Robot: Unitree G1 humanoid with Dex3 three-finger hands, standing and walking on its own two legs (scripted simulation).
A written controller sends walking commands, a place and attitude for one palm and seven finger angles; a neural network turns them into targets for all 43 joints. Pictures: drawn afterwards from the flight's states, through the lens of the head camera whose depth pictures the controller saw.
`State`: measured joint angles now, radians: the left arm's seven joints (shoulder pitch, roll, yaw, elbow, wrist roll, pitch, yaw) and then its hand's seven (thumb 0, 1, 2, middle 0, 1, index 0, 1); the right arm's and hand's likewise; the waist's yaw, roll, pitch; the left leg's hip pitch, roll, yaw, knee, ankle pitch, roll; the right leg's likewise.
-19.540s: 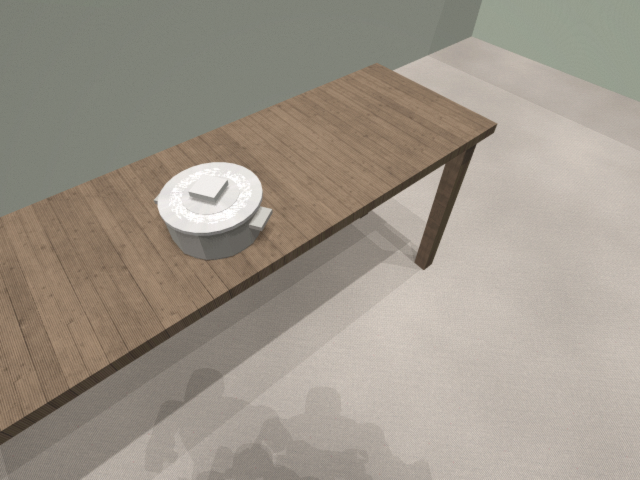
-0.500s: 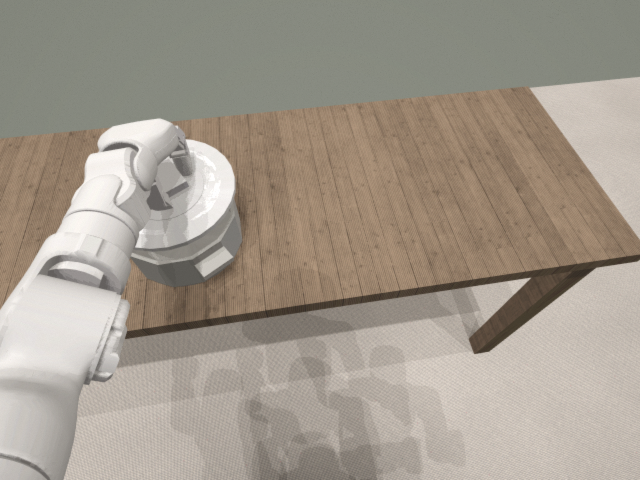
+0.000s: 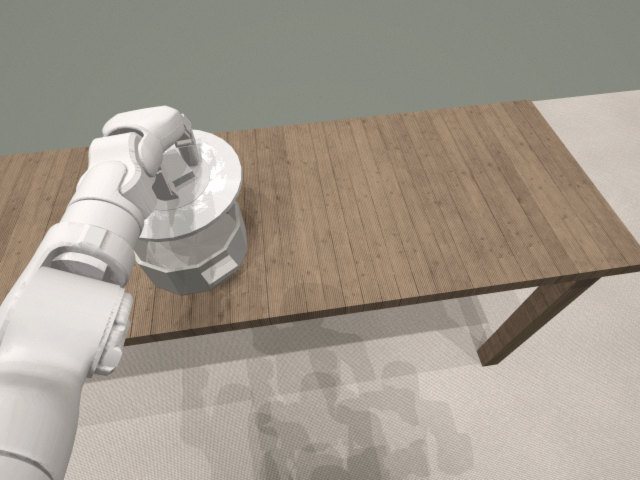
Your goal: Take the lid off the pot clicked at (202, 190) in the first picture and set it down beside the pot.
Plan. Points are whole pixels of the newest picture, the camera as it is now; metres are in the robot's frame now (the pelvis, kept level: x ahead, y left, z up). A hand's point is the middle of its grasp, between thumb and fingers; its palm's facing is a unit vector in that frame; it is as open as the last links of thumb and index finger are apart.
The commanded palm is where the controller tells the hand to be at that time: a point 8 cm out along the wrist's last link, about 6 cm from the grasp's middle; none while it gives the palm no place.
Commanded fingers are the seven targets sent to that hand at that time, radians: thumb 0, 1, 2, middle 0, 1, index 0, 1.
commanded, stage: lift the lid straight up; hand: left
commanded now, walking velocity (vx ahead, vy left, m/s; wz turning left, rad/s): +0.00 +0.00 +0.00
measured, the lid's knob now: (167, 171) +0.52 +0.19 +0.08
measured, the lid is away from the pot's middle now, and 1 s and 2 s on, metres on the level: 0.01 0.01 0.15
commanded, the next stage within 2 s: move the lid sideways beside the pot in 0.70 s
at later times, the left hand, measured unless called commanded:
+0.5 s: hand (139, 149) +0.49 +0.20 +0.14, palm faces -0.33 -0.09 -0.94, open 8.2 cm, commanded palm +0.50 +0.20 +0.21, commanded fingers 0.00 0.56 0.93 -0.72 -1.13 -0.78 -1.15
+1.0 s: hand (132, 145) +0.49 +0.20 +0.15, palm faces -0.33 -0.10 -0.94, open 8.2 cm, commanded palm +0.50 +0.22 +0.21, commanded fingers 0.00 0.56 0.93 -0.72 -1.13 -0.78 -1.15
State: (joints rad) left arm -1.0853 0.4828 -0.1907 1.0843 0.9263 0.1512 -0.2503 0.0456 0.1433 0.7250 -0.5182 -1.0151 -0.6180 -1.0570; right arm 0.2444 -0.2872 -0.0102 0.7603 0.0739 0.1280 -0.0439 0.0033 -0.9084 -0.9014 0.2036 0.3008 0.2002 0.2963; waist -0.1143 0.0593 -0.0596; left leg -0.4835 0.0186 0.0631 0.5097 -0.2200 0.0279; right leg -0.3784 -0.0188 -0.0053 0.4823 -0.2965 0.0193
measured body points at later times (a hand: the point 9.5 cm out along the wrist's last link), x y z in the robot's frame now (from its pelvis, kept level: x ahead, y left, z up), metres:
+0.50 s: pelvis +0.00 +0.01 +0.00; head +0.06 -0.01 +0.45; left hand +0.51 +0.20 +0.19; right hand +0.06 -0.27 -0.13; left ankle +0.01 +0.10 -0.73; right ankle -0.05 -0.13 -0.73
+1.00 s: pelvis -0.01 +0.01 +0.00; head +0.06 -0.01 +0.45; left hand +0.51 +0.20 +0.20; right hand +0.04 -0.27 -0.13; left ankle +0.01 +0.10 -0.73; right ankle -0.05 -0.13 -0.73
